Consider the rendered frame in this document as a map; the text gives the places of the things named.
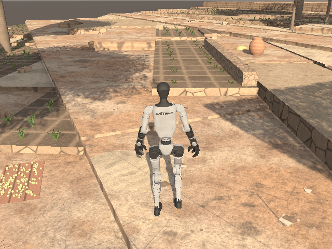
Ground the right robot upper arm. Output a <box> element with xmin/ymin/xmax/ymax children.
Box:
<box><xmin>175</xmin><ymin>104</ymin><xmax>191</xmax><ymax>133</ymax></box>

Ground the robot right thigh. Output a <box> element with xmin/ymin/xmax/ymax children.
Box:
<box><xmin>173</xmin><ymin>144</ymin><xmax>184</xmax><ymax>175</ymax></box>

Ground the robot left hand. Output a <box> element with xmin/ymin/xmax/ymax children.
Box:
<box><xmin>135</xmin><ymin>144</ymin><xmax>147</xmax><ymax>156</ymax></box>

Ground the robot head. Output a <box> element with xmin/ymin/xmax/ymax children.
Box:
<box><xmin>155</xmin><ymin>82</ymin><xmax>173</xmax><ymax>107</ymax></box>

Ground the robot left forearm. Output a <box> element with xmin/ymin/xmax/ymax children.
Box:
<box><xmin>136</xmin><ymin>126</ymin><xmax>146</xmax><ymax>146</ymax></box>

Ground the left robot upper arm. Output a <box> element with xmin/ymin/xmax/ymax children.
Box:
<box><xmin>140</xmin><ymin>105</ymin><xmax>153</xmax><ymax>134</ymax></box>

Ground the robot right hand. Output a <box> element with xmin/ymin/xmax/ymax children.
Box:
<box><xmin>188</xmin><ymin>144</ymin><xmax>200</xmax><ymax>157</ymax></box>

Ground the robot right forearm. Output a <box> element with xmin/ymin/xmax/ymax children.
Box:
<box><xmin>186</xmin><ymin>124</ymin><xmax>198</xmax><ymax>146</ymax></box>

